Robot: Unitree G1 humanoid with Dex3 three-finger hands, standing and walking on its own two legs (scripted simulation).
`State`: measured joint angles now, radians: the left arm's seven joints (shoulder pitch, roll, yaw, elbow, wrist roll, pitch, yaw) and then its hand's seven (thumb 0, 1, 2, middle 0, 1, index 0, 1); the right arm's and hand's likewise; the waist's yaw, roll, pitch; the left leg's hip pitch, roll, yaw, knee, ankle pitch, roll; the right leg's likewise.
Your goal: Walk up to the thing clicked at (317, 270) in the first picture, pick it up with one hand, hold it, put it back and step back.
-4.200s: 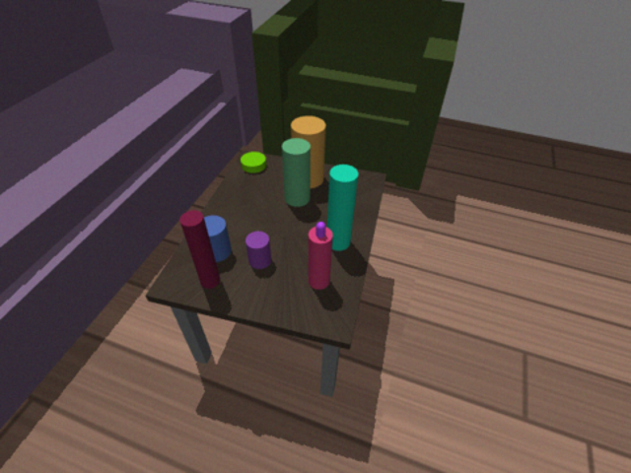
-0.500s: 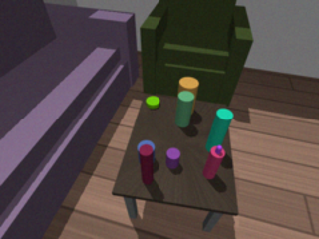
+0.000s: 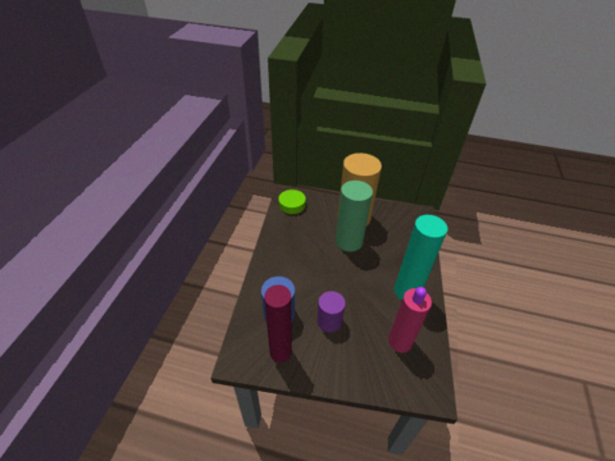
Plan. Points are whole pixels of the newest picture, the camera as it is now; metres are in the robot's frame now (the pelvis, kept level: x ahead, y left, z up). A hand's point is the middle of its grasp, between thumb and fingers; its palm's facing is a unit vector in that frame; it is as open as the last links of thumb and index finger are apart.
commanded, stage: stand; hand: right
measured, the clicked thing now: (410, 317) +0.49 -0.23 -0.26
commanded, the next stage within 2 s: go down in 1.36 s
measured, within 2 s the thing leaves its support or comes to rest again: neither
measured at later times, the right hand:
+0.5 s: hand out of the picture +0.07 -0.25 -0.16, palm faces +0.00 +0.94 -0.33, open 7.4 cm
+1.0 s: hand out of the picture +0.08 -0.25 -0.16, palm faces -0.01 +0.94 -0.33, open 7.4 cm
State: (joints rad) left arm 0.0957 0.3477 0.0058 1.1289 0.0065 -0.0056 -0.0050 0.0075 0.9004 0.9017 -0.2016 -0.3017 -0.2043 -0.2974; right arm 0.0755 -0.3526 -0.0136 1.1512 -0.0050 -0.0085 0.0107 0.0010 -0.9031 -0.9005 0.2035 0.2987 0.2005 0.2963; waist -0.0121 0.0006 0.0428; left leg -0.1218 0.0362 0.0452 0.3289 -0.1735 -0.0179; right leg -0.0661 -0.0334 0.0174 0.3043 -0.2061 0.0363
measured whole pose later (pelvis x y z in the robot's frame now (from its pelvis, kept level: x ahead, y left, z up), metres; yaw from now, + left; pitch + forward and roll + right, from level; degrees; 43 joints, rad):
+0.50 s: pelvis +0.00 +0.00 +0.00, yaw +0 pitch -2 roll +0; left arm 0.12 0.35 0.00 1.13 0.01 0.00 0.00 0.01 0.90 0.90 -0.20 -0.30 -0.20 -0.30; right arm 0.09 -0.35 -0.01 1.15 -0.01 -0.01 0.01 0.00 -0.90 -0.90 0.20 0.30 0.20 0.30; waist -0.01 0.00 0.04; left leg -0.12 0.04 0.04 0.33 -0.17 -0.02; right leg -0.07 -0.03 0.01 0.31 -0.21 0.03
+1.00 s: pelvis +0.00 +0.00 +0.00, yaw +0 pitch -2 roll +0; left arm 0.13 0.35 0.00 1.12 0.01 0.00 0.00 0.01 0.90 0.90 -0.20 -0.30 -0.20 -0.30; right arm 0.10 -0.35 -0.01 1.15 -0.01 -0.01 0.01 0.00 -0.90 -0.90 0.20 0.30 0.20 0.30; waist 0.00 0.00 0.05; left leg -0.12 0.03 0.04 0.33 -0.17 -0.02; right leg -0.06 -0.03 0.02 0.30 -0.21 0.04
